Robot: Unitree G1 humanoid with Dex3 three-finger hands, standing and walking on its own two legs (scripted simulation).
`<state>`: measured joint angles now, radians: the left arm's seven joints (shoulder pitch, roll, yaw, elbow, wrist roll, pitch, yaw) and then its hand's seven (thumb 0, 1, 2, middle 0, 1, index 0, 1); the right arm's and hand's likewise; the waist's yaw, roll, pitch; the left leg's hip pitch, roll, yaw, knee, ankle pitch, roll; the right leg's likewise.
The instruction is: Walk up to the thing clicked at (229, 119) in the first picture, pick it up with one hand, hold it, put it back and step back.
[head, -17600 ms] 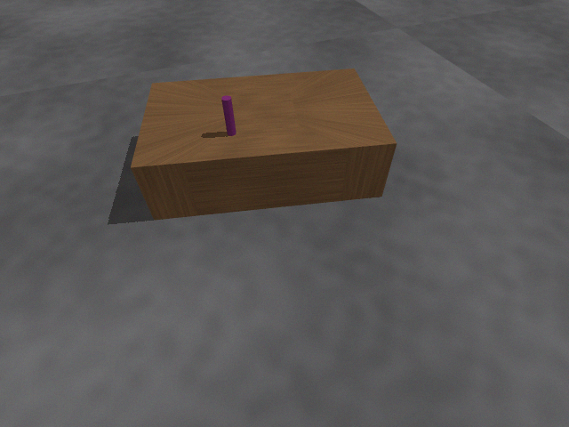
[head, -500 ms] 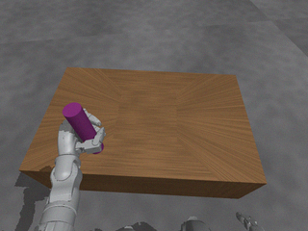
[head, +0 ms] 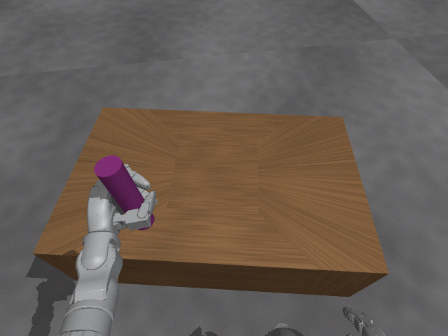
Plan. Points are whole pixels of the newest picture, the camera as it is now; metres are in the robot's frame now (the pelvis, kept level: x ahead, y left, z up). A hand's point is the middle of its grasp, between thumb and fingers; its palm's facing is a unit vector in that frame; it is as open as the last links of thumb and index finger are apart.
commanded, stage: hold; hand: left
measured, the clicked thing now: (128, 197) +0.34 +0.18 +0.06
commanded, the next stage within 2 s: none
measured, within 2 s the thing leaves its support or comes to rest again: neither
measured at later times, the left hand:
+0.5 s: hand (138, 199) +0.34 +0.17 +0.06, palm faces +0.11 -0.99 +0.00, open 5.3 cm
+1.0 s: hand (138, 197) +0.34 +0.17 +0.06, palm faces +0.12 -0.99 +0.00, open 5.3 cm
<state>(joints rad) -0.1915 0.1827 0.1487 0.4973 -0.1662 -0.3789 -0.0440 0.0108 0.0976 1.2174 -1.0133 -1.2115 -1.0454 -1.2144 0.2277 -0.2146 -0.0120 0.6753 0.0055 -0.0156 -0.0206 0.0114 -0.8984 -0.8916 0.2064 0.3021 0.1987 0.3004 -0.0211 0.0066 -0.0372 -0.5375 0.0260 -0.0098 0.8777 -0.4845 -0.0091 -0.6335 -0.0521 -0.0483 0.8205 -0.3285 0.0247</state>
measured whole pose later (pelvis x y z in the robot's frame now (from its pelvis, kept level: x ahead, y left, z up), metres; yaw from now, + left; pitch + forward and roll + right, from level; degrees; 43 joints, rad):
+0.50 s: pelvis +0.00 +0.00 +0.01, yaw +0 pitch +6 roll -1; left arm -0.20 0.19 0.16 0.51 -0.17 -0.37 -0.06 0.01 0.10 1.22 -1.01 -1.21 -1.04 -1.22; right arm 0.23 -0.22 -0.01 0.68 0.01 -0.02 -0.03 0.01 -0.89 -0.89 0.21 0.30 0.20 0.30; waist -0.02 0.01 -0.03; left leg -0.48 0.03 -0.01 0.82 -0.46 -0.01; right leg -0.57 -0.05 -0.05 0.77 -0.31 0.02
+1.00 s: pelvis +0.00 +0.00 +0.01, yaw +0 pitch +6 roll -1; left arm -0.23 0.18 0.15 0.54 -0.16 -0.37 -0.04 0.01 0.10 1.22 -1.01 -1.22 -1.04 -1.22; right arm 0.24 -0.22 -0.01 0.69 0.01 -0.03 -0.03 0.01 -0.89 -0.89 0.21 0.30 0.20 0.30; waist -0.02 0.00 -0.02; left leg -0.47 0.02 -0.01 0.81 -0.45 -0.01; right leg -0.57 -0.05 -0.05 0.76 -0.30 0.02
